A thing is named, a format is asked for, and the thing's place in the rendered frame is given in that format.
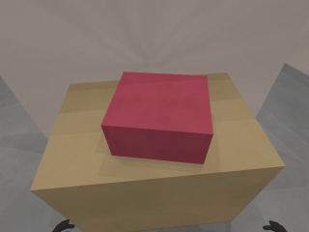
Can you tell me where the left robot hand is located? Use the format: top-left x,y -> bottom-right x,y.
52,219 -> 75,232

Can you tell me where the carton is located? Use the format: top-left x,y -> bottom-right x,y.
101,72 -> 213,164

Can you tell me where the pedestal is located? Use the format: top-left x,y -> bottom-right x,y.
30,72 -> 286,232

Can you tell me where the right robot hand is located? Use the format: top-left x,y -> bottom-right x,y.
263,220 -> 288,232

